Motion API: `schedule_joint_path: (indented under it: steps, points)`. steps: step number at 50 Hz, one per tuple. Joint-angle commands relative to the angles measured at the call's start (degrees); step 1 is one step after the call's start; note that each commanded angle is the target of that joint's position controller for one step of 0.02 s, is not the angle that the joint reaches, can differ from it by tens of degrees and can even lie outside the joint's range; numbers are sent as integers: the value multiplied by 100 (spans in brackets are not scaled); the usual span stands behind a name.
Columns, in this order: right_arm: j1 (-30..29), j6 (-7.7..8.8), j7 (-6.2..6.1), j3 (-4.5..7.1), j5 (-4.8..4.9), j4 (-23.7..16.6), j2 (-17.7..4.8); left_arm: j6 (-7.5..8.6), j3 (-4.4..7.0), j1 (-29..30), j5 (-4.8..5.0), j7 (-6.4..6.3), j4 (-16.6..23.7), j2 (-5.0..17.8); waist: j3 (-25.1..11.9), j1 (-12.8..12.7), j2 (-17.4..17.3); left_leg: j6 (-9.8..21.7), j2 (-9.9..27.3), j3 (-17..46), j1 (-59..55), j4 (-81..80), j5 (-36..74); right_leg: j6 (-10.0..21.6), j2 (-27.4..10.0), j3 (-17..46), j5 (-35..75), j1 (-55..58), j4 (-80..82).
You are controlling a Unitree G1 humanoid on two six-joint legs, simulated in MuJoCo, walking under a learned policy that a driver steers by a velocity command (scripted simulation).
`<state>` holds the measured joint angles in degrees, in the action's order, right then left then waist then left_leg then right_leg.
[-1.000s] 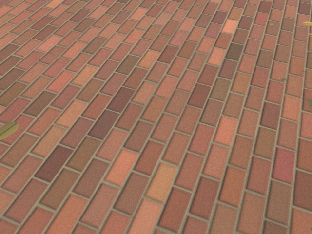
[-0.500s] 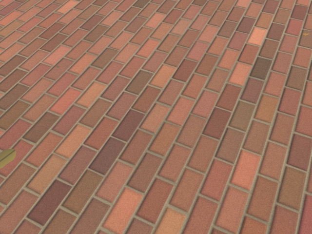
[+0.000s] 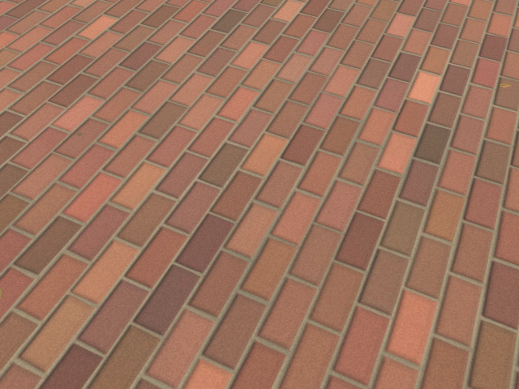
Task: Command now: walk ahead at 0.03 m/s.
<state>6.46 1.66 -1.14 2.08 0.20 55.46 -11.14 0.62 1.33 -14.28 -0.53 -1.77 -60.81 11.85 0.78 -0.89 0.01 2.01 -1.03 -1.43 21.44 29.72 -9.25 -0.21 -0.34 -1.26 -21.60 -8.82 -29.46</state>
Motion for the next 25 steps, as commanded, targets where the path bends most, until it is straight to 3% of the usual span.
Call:
schedule_joint_path:
  steps: [1, 3, 6, 8, 10, 11, 13, 14, 15, 16, 17, 18, 19, 20, 21, 22, 23, 25]
  points:
    - [27, 44, -25, 162, 18, -152, -663, 85, 99, -473, 22, -7, -26, 509, -521, 12, 39, 490, 515, 561, -1431, -59, 2006, 125, -210, 163, 1153, -628, 482]
    - [73, -12, -19, 157, 21, -51, -583, 54, 80, -614, 25, -8, -120, 402, -527, -15, 44, 480, 437, 490, -1421, -87, 1245, 157, -173, 117, 618, -596, 556]
    - [5, -52, -27, 225, 93, -22, -695, 49, 144, -599, 106, -39, -66, 605, 236, 0, 300, 411, 129, 292, -624, -16, -1907, 552, -354, 454, -1367, -1005, 850]
    - [-323, 113, 15, 216, 120, -136, -606, 197, 192, -944, 154, -53, -77, 771, 706, -183, 526, 320, -35, 99, 303, 437, -1868, 915, -906, 1259, -1699, -626, 1333]
    - [-494, 316, 115, 197, 127, -233, -497, 356, 294, -920, 185, -52, -84, 1074, 1014, -117, 974, 312, 34, -166, 1146, 1052, -996, 1259, -1774, 2158, -731, 68, 1552]
    - [-495, 383, 158, 199, 111, -245, -496, 413, 293, -939, 189, -41, -77, 995, 980, -94, 907, 358, 137, -132, 1250, 1109, -990, 1293, -1900, 2172, -10, 279, 1400]
    - [-90, 441, 219, 231, 156, -120, -479, 444, 276, -806, 206, 15, -8, 894, 786, 156, 744, 457, 99, -249, 529, 634, -947, 1107, -1684, 1692, 886, 191, 1011]
    - [540, 437, 226, 306, 175, 100, -575, 441, 263, -482, 196, 46, 114, 887, 551, 494, 659, 555, -43, -263, -680, 231, -763, 878, -1299, 1198, 1525, -391, 589]
    - [1294, 436, 219, 458, 163, 322, -955, 466, 240, -212, 194, 65, 271, 816, 270, 799, 121, 802, 318, 592, -1784, -280, -659, 552, -689, 532, 2355, -1122, -654]
    - [2113, 423, 237, 623, 159, 501, -1550, 539, 153, -288, 171, 60, 434, 443, -217, 966, -1350, 1503, 1442, 2796, -3106, -1132, -824, 84, 148, -232, 1685, -2460, -2836]
    - [2260, 447, 275, 449, 78, 529, -1186, 613, 156, -171, 169, 75, 524, 473, -448, 901, -1414, 1762, 2236, 4199, -3371, -1804, -484, 144, 242, 425, -821, -3251, -4174]
    - [1750, 487, 275, 296, 40, 429, -850, 646, 221, -71, 296, 129, 579, 633, -100, 595, -799, 1562, 2269, 3704, -2924, -1690, -519, 351, -117, 746, -659, -3545, -4731]
    - [1307, 495, 285, 219, 27, 273, -691, 637, 234, -67, 350, 157, 557, 617, 21, 389, -410, 1345, 2028, 2947, -2517, -1753, -516, 490, -394, 695, -132, -3483, -4672]
    - [1086, 486, 297, 154, 24, 199, -609, 604, 267, -59, 316, 148, 537, 569, 221, 265, -126, 1186, 1790, 2339, -2178, -1934, -491, 540, -595, 601, 335, -3475, -4334]
    - [1063, 489, 303, 101, 2, 191, -532, 575, 322, -27, 241, 127, 527, 625, 268, 213, -205, 950, 1518, 1756, -1872, -1933, 244, 556, -749, 553, 608, -3138, -3949]
    - [1079, 457, 281, 103, -16, 222, -620, 513, 334, -135, 231, 122, 537, 516, 243, 103, -465, 962, 1437, 1570, -1714, -2088, 132, 467, -787, 459, 764, -2956, -3670]
    - [1195, 445, 250, 89, -28, 255, -605, 472, 355, -46, 216, 115, 543, 532, 282, 125, -391, 955, 1322, 1389, -1623, -2210, 203, 388, -800, 378, 914, -2918, -3489]
    - [1412, 432, 160, 104, -47, 303, -793, 411, 367, 265, 189, 105, 662, 465, 361, 156, -288, 989, 1300, 1161, -1666, -2316, 597, 228, -778, 255, 1234, -3169, -2986]
